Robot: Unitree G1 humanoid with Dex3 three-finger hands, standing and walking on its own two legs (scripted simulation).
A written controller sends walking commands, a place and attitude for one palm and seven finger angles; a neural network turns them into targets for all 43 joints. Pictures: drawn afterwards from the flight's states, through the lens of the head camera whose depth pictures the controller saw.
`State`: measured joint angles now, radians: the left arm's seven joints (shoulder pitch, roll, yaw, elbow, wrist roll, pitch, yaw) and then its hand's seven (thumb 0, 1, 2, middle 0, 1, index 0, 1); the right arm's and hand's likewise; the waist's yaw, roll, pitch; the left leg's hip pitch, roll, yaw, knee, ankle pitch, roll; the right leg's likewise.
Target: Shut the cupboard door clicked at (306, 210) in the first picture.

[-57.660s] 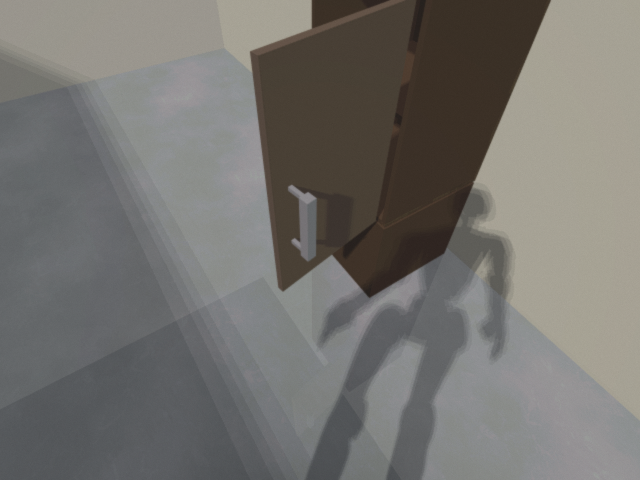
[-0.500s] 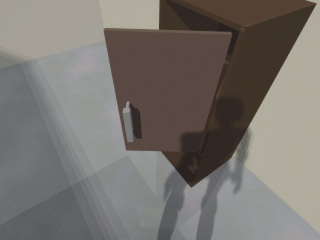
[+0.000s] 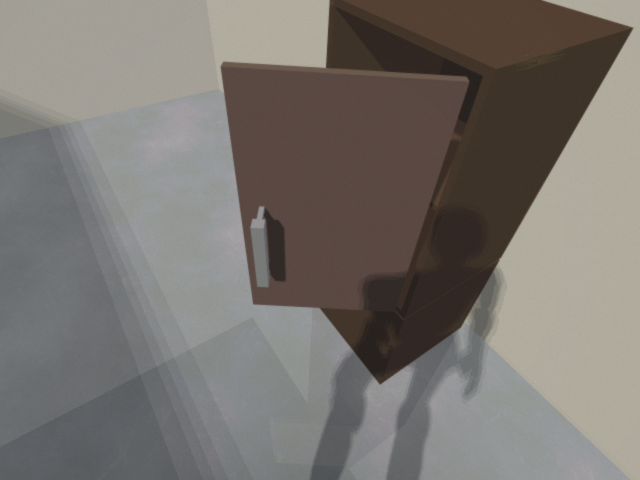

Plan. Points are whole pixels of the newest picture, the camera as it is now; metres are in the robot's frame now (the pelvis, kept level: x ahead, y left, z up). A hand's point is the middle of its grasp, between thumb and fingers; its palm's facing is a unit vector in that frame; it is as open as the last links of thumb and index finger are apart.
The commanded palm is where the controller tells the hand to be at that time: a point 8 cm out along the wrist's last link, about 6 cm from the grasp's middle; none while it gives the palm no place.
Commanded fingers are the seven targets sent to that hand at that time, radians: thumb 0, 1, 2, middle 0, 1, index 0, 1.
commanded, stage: look again from close up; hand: left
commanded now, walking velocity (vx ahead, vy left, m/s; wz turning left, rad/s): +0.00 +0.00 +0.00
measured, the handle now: (262, 247) +0.56 +0.15 -0.10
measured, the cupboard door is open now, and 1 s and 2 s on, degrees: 54 54 54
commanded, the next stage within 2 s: shuffle to correct the standing spot in 0.38 s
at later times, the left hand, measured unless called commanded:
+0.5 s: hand out of the picture +0.00 +0.14 -0.18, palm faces +0.03 -0.99 -0.15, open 7.4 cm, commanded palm none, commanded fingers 0.00 0.90 0.90 -0.20 -0.30 -0.20 -0.30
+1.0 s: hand out of the picture +0.06 +0.10 -0.18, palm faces +0.05 -0.99 -0.13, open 7.4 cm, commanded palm none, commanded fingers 0.00 0.90 0.90 -0.20 -0.30 -0.20 -0.30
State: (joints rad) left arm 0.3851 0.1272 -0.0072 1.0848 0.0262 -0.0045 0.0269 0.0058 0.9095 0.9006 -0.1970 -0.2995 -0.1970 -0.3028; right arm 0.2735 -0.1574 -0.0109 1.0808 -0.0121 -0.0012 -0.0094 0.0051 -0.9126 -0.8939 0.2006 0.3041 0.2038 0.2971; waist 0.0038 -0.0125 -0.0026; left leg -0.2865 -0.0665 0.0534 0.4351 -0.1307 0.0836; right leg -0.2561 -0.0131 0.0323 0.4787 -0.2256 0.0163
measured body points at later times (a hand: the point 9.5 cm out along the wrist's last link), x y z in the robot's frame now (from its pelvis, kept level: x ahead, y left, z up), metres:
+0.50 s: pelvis +0.02 -0.01 +0.00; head +0.03 +0.00 +0.45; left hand +0.00 +0.20 -0.16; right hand +0.02 -0.23 -0.15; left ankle +0.07 +0.06 -0.74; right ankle +0.04 -0.15 -0.74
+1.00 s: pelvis +0.11 -0.05 -0.01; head +0.12 -0.04 +0.44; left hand +0.06 +0.15 -0.17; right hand +0.11 -0.28 -0.16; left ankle +0.07 +0.06 -0.74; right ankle +0.04 -0.15 -0.74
